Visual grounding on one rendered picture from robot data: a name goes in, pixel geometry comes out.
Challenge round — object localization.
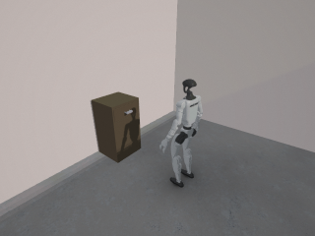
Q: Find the right robot upper arm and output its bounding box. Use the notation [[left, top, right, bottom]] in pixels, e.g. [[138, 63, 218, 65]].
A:
[[195, 95, 203, 115]]

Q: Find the robot right hand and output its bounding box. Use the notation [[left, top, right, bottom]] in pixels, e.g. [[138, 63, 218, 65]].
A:
[[193, 123, 200, 134]]

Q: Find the robot head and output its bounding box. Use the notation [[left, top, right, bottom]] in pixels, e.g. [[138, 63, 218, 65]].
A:
[[182, 79, 197, 100]]

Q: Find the right robot forearm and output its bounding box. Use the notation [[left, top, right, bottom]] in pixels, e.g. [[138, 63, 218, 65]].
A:
[[195, 112, 203, 125]]

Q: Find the robot left thigh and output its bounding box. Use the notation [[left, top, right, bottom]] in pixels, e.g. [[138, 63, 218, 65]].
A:
[[170, 133, 186, 163]]

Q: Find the cabinet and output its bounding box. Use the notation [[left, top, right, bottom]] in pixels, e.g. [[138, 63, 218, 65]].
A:
[[92, 91, 141, 163]]

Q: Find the drawer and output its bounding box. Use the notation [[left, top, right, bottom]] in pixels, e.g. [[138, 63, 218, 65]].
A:
[[113, 100, 139, 122]]

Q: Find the left robot upper arm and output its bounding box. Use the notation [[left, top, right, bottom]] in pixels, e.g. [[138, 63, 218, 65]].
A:
[[176, 99, 186, 126]]

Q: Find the left robot forearm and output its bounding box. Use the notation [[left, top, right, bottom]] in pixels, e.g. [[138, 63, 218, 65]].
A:
[[165, 119, 178, 142]]

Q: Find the robot left hand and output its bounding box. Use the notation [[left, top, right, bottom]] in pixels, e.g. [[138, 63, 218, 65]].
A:
[[159, 139, 169, 153]]

